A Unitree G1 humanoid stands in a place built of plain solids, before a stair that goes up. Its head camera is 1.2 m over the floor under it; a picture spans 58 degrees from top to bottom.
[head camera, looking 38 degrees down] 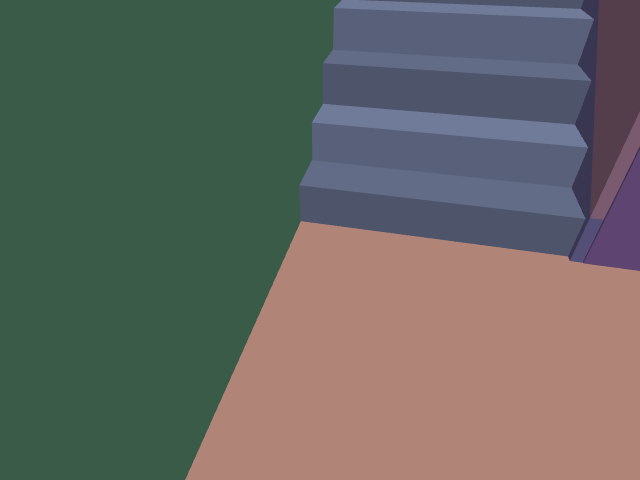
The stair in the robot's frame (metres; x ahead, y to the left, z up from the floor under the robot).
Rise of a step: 0.20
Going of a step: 0.24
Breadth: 1.19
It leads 13 degrees to the right of straight ahead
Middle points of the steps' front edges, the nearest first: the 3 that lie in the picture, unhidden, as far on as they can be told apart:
1.55 -0.49 0.20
1.79 -0.54 0.39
2.03 -0.59 0.59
